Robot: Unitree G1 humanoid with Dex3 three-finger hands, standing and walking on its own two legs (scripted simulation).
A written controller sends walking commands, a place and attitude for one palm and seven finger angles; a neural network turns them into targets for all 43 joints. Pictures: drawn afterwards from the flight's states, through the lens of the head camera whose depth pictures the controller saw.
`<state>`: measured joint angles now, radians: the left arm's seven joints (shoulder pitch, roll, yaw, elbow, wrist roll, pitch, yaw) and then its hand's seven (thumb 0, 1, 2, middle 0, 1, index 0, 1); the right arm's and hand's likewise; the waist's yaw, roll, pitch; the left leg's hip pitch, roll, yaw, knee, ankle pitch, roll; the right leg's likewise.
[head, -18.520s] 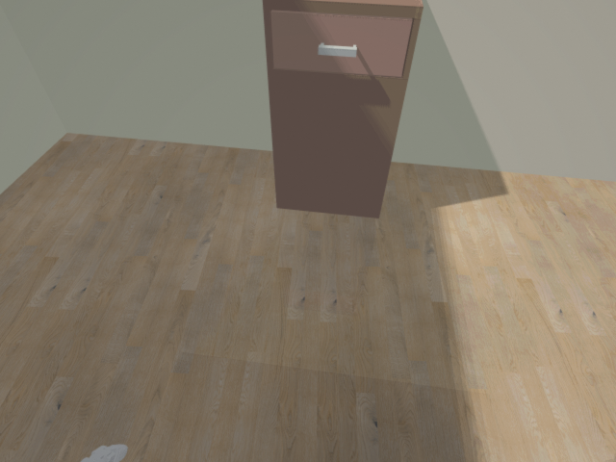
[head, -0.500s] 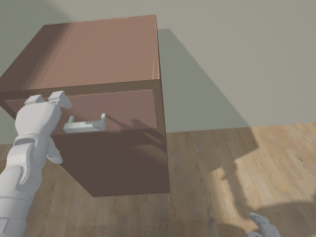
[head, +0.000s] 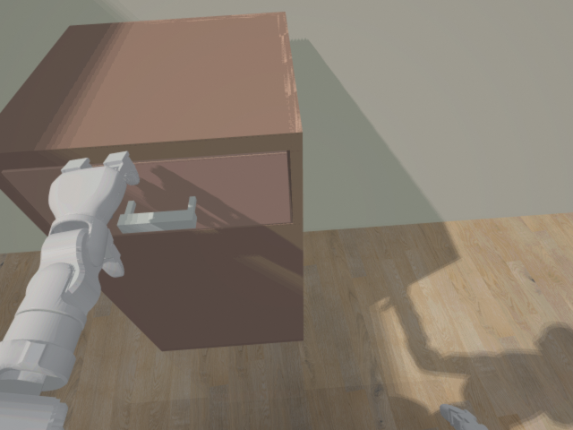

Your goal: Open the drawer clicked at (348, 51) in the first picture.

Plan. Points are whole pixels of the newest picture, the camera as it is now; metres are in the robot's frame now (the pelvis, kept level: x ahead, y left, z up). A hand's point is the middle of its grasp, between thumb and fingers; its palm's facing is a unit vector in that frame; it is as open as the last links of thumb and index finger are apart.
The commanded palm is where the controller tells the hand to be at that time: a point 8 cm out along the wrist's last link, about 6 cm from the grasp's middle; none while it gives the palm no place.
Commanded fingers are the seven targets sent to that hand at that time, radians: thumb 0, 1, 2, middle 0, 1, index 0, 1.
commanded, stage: move the hooked fingers above the handle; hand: left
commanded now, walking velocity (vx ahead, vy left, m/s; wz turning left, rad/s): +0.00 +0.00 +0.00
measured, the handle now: (160, 212) +0.45 +0.25 +0.02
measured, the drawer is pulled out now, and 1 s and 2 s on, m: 0.00 0.00 0.00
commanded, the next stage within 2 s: none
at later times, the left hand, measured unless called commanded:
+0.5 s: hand (148, 210) +0.41 +0.24 +0.08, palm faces +0.02 -0.01 -1.00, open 13.5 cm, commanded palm +0.39 +0.29 +0.14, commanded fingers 0.00 -0.50 0.30 -0.30 -1.20 -0.30 -1.20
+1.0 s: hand (146, 209) +0.40 +0.24 +0.08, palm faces -0.01 +0.01 -1.00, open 13.6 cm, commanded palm +0.40 +0.30 +0.14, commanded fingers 0.00 -0.50 0.30 -0.30 -1.20 -0.30 -1.20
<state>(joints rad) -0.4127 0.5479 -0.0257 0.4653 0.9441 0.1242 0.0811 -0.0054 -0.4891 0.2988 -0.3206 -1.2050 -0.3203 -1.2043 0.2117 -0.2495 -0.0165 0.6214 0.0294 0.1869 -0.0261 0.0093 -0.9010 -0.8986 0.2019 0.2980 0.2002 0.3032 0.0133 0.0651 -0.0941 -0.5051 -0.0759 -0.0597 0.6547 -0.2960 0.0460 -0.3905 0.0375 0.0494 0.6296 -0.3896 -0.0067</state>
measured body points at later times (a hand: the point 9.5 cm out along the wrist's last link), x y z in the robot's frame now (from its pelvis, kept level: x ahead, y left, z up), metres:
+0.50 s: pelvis -0.02 -0.01 +0.00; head +0.02 -0.03 +0.45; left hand +0.40 +0.24 +0.13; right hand +0.05 -0.28 -0.14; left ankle +0.01 +0.09 -0.72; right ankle -0.05 -0.12 -0.72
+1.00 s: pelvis -0.02 -0.03 +0.00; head +0.03 -0.05 +0.44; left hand +0.40 +0.24 +0.13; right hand +0.07 -0.31 -0.13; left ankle +0.01 +0.09 -0.72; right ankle -0.05 -0.12 -0.72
